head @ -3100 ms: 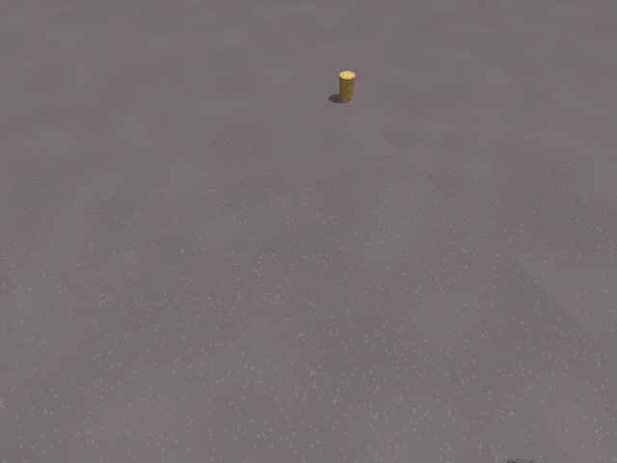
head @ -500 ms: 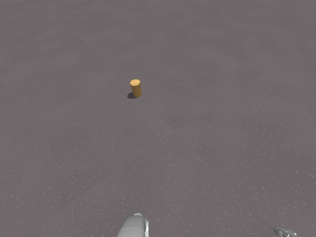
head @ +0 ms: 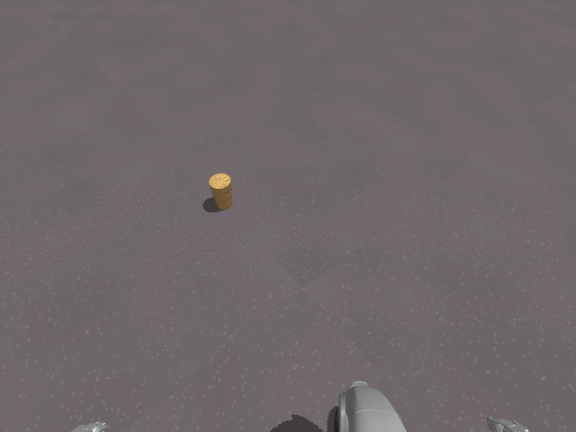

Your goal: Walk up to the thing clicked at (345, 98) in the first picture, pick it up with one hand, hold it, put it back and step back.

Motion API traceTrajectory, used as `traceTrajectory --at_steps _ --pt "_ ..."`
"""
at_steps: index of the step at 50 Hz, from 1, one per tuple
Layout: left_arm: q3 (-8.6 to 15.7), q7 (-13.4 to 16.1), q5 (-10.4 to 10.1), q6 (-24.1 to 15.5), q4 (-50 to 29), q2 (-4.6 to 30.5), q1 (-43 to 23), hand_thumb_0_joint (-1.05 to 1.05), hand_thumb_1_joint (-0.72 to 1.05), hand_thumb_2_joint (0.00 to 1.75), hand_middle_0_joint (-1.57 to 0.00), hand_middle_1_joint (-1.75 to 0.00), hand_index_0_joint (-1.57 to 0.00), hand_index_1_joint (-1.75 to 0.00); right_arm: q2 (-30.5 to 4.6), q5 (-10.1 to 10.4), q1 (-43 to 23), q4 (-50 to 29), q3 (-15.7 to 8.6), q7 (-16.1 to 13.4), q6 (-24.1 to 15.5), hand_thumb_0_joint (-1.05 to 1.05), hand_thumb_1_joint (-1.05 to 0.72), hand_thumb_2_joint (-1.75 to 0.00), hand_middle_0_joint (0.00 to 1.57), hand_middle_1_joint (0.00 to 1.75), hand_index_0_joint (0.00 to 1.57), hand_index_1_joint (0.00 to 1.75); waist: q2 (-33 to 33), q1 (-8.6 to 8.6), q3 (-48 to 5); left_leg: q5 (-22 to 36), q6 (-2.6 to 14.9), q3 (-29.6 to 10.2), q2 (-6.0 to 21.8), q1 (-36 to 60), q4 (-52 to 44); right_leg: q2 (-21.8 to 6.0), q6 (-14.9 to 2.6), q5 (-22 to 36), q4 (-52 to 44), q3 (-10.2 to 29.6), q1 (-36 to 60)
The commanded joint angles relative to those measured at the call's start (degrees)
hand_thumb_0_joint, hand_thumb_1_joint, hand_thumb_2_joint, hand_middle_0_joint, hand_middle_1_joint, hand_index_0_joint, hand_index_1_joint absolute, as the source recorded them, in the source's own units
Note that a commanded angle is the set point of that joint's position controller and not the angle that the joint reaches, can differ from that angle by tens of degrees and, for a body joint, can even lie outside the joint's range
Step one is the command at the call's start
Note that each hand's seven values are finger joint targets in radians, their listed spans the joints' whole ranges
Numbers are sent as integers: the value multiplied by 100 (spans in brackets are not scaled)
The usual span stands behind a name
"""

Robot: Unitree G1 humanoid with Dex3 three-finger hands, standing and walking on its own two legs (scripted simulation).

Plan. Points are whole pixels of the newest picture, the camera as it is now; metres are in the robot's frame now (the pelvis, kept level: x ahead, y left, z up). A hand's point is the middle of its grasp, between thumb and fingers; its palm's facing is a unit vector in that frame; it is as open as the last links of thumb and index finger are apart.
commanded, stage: walk up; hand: left
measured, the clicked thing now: (222, 192) +1.12 +0.29 -0.70
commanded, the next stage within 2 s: none
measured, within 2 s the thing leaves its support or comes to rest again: neither
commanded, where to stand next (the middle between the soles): +0.83 +0.06 m, yaw +0 degrees
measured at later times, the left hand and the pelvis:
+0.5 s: hand (136, 360) +0.24 +0.27 -0.14, palm faces +0.04 -0.92 -0.39, open 7.4 cm; pelvis +0.22 -0.02 +0.00, yaw +3 degrees
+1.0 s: hand (157, 229) +0.51 +0.29 -0.14, palm faces -0.07 -0.92 -0.38, open 7.4 cm; pelvis +0.43 +0.02 -0.01, yaw +0 degrees
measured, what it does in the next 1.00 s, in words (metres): walks ahead: right foot, then left foot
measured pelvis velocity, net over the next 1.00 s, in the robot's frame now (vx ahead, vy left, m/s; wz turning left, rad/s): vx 0.43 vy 0.02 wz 0.00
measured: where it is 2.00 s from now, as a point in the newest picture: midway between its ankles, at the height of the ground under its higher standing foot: (275, 268)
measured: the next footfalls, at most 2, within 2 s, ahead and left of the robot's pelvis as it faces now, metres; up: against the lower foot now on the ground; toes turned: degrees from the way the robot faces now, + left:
right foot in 0.14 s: +0.24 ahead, -0.15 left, +0.00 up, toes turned -5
left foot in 0.56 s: +0.40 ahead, +0.14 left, +0.00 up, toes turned +8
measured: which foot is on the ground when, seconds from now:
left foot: down 0.00-0.14, up 0.16-0.54, down 0.56-1.00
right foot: up 0.00-0.12, down 0.14-0.60, up 0.62-1.00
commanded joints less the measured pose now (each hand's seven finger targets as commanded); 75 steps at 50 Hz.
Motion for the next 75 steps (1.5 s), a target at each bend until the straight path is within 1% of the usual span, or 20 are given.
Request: traceTrajectory --at_steps 1,5,8,15,23,27,29,30,31,35,42,50,52,53,58,65,70,71,73,75 --pt "390 -10 -18 -144 -399 899 -152 0 90 90 -20 -30 -20 -30 -1642 58 -229 -521 -510 -107 -111 0 -90 -90 20 30 20 30 1099 39 -197 801 957 -756 1261 -572 -861 149 -91 787 -865 -219 964" --pt "542 57 6 -177 -164 1152 429 0 90 90 -20 -30 -20 -30 -1500 25 -259 -579 -451 -151 -23 0 -90 -90 20 30 20 30 419 465 -375 601 680 -585 1035 -1277 574 426 -239 294 -1202 -330 2600" --pt "724 237 -47 -277 -181 2064 1265 0 90 90 -20 -30 -20 -30 -1385 31 75 -559 -340 -195 33 0 -90 -90 20 30 20 30 -981 783 -876 -1492 173 -636 -136 -3234 4369 -1959 -1459 -1818 -3205 3977 3841" --pt "489 293 -49 -337 -556 1354 190 0 90 90 -20 -30 -20 -30 -1248 -4 298 -77 -365 -58 183 0 -90 -90 20 30 20 30 -575 101 -278 -141 -67 -940 494 -2445 2969 -885 -1220 106 -3123 915 2136" --pt "528 228 -20 -344 -588 1530 280 0 90 90 -20 -30 -20 -30 -1171 -76 -632 -289 -457 135 144 0 -90 -90 20 30 20 30 -251 296 -34 761 -101 -441 462 -1760 1055 -799 -1087 -1355 -3191 456 1668" --pt "455 230 37 -276 -573 1525 133 0 90 90 -20 -30 -20 -30 -1301 -76 -192 -146 -537 96 92 0 -90 -90 20 30 20 30 15 -127 -94 368 57 -260 251 -461 780 -717 -888 -859 -2300 225 1100" --pt "224 250 3 -255 -605 861 475 0 90 90 -20 -30 -20 -30 -1942 -170 1146 152 -752 -78 -6 0 -90 -90 20 30 20 30 1867 -688 -922 -1047 536 -1987 1150 1248 -282 142 -380 236 1119 -533 197" --pt "238 286 -87 -225 -615 836 607 0 90 90 -20 -30 -20 -30 -2343 -71 1061 -56 -812 -118 -35 0 -90 -90 20 30 20 30 2234 -585 -828 -1483 1129 -4483 2314 1684 -1247 1001 -231 -1675 1961 -312 -1155" --pt "291 371 -25 -198 -495 1317 354 0 90 90 -20 -30 -20 -30 -2254 85 831 -97 -816 -122 1 0 -90 -90 20 30 20 30 1254 -530 -752 -1024 1440 -4285 2429 1203 -1058 509 -285 -1639 2369 366 -1068" --pt "277 279 -138 -117 -148 1156 820 0 90 90 -20 -30 -20 -30 -1560 92 72 -265 -481 -212 -39 0 -90 -90 20 30 20 30 1141 22 -211 872 932 -1680 1483 34 -910 106 -174 -583 1625 568 -309" --pt "288 77 3 -48 -432 912 24 0 90 90 -20 -30 -20 -30 -1654 21 167 -426 -520 -181 -61 0 -90 -90 20 30 20 30 1096 -176 61 642 1169 -1091 1400 -76 -1158 30 18 53 -145 -20 -158" --pt "478 173 28 -195 -199 1089 635 0 90 90 -20 -30 -20 -30 -1345 32 121 -665 -388 -195 61 0 -90 -90 20 30 20 30 155 390 -537 1420 665 -459 928 -989 1120 627 -289 143 -1644 -341 2743" --pt "693 318 29 -291 -289 1954 1374 0 90 90 -20 -30 -20 -30 -908 76 537 -771 -196 -188 67 0 -90 -90 20 30 20 30 -1502 604 -1073 -1326 154 -247 -318 -2936 3791 -1729 -1199 -756 -2961 3664 4207" --pt "657 323 -83 -250 -302 1961 1155 0 90 90 -20 -30 -20 -30 -1444 18 213 -630 -350 -274 160 0 -90 -90 20 30 20 30 -674 605 -814 -1528 144 -839 81 -2964 4248 -1937 -1635 -1091 -2953 3938 3537" --pt "452 343 -64 -268 -629 1316 278 0 90 90 -20 -30 -20 -30 -1302 21 516 -218 -378 -142 243 0 -90 -90 20 30 20 30 -581 80 -155 -414 29 -956 462 -2380 3398 -813 -1195 -268 -3060 1259 1980" --pt "529 275 9 -274 -756 1474 413 0 90 90 -20 -30 -20 -30 -1177 -94 -135 -340 -421 22 200 0 -90 -90 20 30 20 30 -586 272 -116 143 -172 -574 480 -1981 1532 -771 -1237 -1300 -3070 853 1623" --pt "422 251 38 -190 -827 1389 23 0 90 90 -20 -30 -20 -30 -1285 -102 488 -106 -532 -25 89 0 -90 -90 20 30 20 30 -116 -281 -251 275 -28 -224 130 -132 851 -517 -864 -1669 -2003 436 513" --pt "326 257 72 -155 -811 1151 157 0 90 90 -20 -30 -20 -30 -1411 -109 881 15 -588 -87 49 0 -90 -90 20 30 20 30 378 -462 -407 -324 59 -390 75 523 574 -303 -749 -1429 -1032 253 141" --pt "214 295 -38 -116 -791 765 447 0 90 90 -20 -30 -20 -30 -2287 -91 1221 -143 -736 -189 -34 0 -90 -90 20 30 20 30 2085 -554 -269 -2310 915 -4522 2298 754 -1504 972 -238 -1757 1872 -40 -1364" --pt "288 365 -30 -91 -584 1310 337 0 90 90 -20 -30 -20 -30 -1983 53 588 -292 -641 -211 0 0 -90 -90 20 30 20 30 853 -230 182 -1665 1256 -3654 2135 -40 -1226 364 -275 -1319 2164 707 -1105"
